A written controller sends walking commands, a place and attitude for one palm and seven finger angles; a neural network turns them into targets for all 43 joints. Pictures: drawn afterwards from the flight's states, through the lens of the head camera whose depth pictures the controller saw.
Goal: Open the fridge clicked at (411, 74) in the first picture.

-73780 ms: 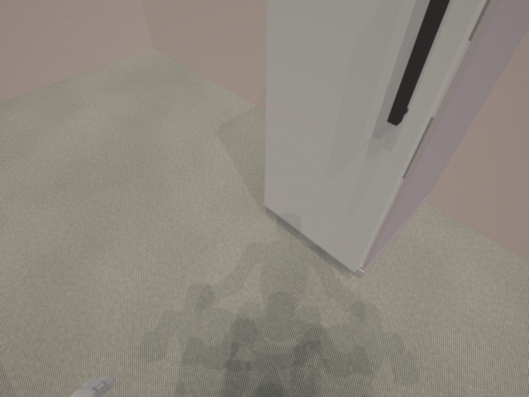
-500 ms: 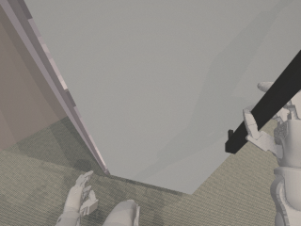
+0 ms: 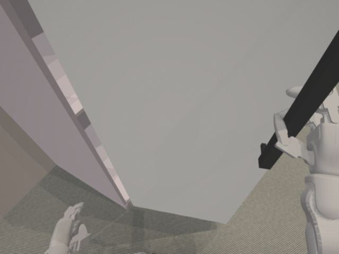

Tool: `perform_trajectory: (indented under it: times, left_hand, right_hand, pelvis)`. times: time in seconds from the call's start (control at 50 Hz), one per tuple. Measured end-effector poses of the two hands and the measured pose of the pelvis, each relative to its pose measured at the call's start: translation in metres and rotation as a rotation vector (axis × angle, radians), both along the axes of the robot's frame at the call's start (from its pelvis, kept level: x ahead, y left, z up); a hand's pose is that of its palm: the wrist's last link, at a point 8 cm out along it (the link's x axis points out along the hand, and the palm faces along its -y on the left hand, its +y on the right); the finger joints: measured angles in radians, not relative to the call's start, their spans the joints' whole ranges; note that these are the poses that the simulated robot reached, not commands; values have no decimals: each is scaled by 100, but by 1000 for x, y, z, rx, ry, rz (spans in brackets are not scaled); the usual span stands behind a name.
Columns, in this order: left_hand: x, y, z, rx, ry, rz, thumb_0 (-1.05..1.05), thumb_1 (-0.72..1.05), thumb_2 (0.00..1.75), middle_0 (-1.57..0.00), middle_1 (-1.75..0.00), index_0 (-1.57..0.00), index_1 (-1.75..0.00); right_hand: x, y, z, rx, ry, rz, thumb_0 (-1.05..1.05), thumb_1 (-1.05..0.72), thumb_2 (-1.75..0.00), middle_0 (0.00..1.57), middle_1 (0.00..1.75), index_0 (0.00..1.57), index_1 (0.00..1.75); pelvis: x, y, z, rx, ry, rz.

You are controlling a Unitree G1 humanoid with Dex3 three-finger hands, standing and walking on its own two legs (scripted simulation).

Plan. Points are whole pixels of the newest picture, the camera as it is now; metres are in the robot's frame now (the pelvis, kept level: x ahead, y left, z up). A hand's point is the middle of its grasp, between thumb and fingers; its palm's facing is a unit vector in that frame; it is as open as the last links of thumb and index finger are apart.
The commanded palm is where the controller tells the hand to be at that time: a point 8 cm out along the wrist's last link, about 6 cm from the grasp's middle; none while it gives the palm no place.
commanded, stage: stop walking and hold the door back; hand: right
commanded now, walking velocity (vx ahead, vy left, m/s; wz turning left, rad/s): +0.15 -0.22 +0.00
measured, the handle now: (311, 82) +0.33 -0.20 +0.27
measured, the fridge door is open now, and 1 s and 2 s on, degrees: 71 64 67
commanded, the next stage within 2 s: loosen the grip on the handle in 1.36 s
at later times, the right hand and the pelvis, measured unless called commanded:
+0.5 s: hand (279, 111) +0.34 -0.18 +0.19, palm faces +0.31 +0.91 -0.27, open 6.0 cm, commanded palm +0.31 -0.25 +0.17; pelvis -0.08 +0.05 +0.01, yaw -5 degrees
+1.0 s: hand (278, 113) +0.35 -0.19 +0.18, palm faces +0.16 +0.98 -0.15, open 6.3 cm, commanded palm +0.31 -0.24 +0.17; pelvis -0.06 -0.02 +0.00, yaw +1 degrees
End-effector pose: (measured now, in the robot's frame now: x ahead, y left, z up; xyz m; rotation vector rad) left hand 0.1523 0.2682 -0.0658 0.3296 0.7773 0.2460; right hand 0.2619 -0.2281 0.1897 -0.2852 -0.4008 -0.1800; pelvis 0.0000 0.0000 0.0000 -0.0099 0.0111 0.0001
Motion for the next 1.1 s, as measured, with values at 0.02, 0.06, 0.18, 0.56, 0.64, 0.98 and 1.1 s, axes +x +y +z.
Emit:
perform_trajectory:
  times: [0.02, 0.06, 0.18, 0.56, 0.64, 0.98, 1.1]
  left_hand:
    - [2, -1, 2, 6, -13, -20, 2, 91, 90, -20, -30, -20, -30]
    - [5, -5, 5, 2, -51, -52, 2, 91, 90, -20, -30, -20, -30]
    - [-6, -39, -1, -149, -97, -119, 1, 91, 90, -20, -30, -20, -30]
    - [-144, 49, -50, -103, 238, 41, 1, 91, 90, -21, -30, -21, -30]
    - [-166, 67, -38, -37, 241, 111, 1, 91, 90, -20, -30, -20, -30]
    - [-107, -59, -36, -196, 105, 31, 1, 91, 90, -20, -30, -20, -30]
    - [-68, -88, -34, -195, 61, -32, 1, 90, 90, -21, -31, -21, -30]
  right_hand:
    - [-1, 0, 0, 0, -5, -2, -12, -55, -77, 50, 140, 22, 127]
    - [-1, -1, 0, -2, -10, -2, -12, -54, -75, 51, 140, 24, 124]
    - [7, 0, 7, 4, 89, -39, -9, -55, -77, 51, 140, 28, 128]
    - [55, -1, 13, 56, 300, -158, -13, -61, -81, 46, 140, 38, 140]
    - [67, -3, 11, 81, 299, -131, -13, -62, -80, 46, 140, 41, 140]
    - [58, -7, -4, 110, 85, 51, -11, -66, -78, 46, 140, 27, 137]
    - [49, -9, -4, 106, 81, 80, -11, -63, -75, 46, 140, 30, 138]
  pelvis:
    - [-5, 1, -1, 4, 3, -7]
    - [-17, 1, -5, 6, -3, -15]
    - [-43, 9, 2, 18, -47, -67]
    - [-83, 44, 10, -58, -41, -75]
    - [-82, 32, 13, -64, -39, -60]
    - [-62, -18, -1, 28, -3, 28]
    - [-63, -36, -1, 19, -8, 17]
